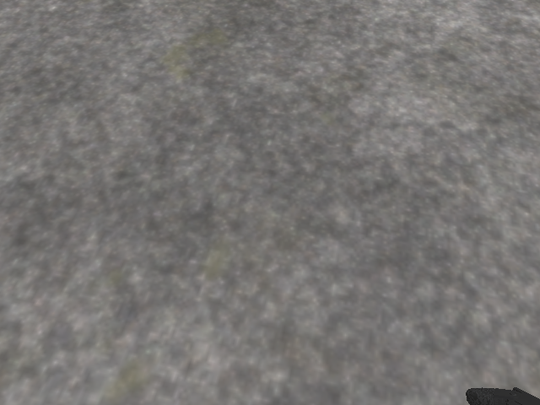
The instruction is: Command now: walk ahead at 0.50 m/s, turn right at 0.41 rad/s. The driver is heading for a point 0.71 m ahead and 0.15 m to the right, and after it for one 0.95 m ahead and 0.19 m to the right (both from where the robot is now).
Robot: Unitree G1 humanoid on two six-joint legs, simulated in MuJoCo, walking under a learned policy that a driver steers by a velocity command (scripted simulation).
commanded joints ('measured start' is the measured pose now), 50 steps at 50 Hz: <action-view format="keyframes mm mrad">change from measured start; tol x32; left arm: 1 -63 112 37 -101 3 -11 4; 17 -356 46 24 -256 12 26 -58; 22 66 310 134 -167 -1 45 -21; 50 30 82 9 -155 60 -25 13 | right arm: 1 138 -101 -36 14 -3 -3 -5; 43 -134 -110 -13 -5 28 -6 36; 50 288 -271 -73 36 1 4 24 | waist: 1 -84 138 -69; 17 -105 67 62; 23 33 -210 -400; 44 27 -31 49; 50 -113 239 -495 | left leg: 1 361 282 -323 -302 -49 155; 16 445 291 117 -357 272 123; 20 471 264 189 13 795 68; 21 330 219 208 258 704 28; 23 -309 -53 -45 844 -457 -58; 24 -416 4 -131 871 -384 -31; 37 -190 96 -55 133 317 -62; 44 -290 55 -62 16 168 29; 48 275 0 -74 -20 354 117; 50 799 362 -760 -82 638 391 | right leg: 1 -385 -116 32 123 125 4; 17 -358 -92 -105 -414 380 -40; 21 212 58 -165 -501 329 -150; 23 706 -339 761 -734 86 -427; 31 134 -167 198 -857 567 -268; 42 331 -227 16 -888 501 -179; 47 388 -174 -96 -489 1176 -85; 50 -315 117 26 354 -172 71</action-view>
